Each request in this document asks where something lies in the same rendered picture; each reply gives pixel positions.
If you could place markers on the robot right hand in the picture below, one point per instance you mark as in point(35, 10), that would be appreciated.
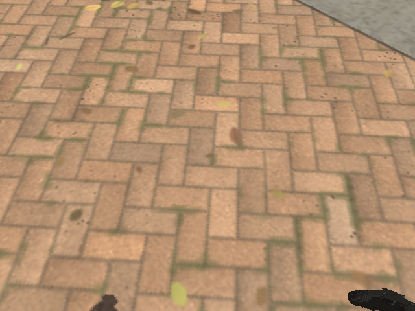
point(382, 300)

